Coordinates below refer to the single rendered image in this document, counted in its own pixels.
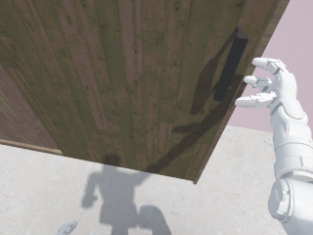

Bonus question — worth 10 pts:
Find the wardrobe door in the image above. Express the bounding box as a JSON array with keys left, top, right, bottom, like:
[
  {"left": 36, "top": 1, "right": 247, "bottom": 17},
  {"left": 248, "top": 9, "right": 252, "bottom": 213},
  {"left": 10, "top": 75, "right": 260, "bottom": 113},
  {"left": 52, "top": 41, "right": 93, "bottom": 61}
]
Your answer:
[
  {"left": 0, "top": 65, "right": 60, "bottom": 150},
  {"left": 0, "top": 0, "right": 280, "bottom": 181}
]

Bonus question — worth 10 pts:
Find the right robot hand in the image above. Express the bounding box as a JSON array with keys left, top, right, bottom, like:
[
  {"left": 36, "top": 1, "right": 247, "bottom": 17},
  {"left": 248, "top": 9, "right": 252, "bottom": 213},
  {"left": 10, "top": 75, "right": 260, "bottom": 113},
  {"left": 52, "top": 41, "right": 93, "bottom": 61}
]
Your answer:
[{"left": 235, "top": 57, "right": 297, "bottom": 110}]

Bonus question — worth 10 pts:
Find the right robot forearm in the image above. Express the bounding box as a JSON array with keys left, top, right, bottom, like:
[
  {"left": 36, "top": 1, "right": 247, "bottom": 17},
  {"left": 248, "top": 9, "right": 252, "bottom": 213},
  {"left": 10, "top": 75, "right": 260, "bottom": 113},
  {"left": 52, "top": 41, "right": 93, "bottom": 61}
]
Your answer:
[{"left": 269, "top": 97, "right": 313, "bottom": 184}]

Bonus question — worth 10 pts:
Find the left robot hand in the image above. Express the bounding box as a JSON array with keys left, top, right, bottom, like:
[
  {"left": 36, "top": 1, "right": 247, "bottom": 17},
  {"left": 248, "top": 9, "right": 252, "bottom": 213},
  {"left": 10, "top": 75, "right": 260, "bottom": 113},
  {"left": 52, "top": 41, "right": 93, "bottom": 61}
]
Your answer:
[{"left": 55, "top": 220, "right": 77, "bottom": 235}]

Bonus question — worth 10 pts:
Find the handle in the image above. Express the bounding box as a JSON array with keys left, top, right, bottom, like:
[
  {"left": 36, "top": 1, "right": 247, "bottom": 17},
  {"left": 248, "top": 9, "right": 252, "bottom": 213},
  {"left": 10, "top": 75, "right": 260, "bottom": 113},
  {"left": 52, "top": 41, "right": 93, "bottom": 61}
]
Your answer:
[{"left": 213, "top": 25, "right": 248, "bottom": 102}]

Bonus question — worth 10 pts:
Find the right robot upper arm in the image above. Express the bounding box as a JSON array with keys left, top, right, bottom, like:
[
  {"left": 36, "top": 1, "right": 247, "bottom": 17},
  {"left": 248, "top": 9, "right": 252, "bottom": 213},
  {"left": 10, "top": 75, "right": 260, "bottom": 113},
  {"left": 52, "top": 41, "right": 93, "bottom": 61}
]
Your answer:
[{"left": 267, "top": 177, "right": 313, "bottom": 235}]

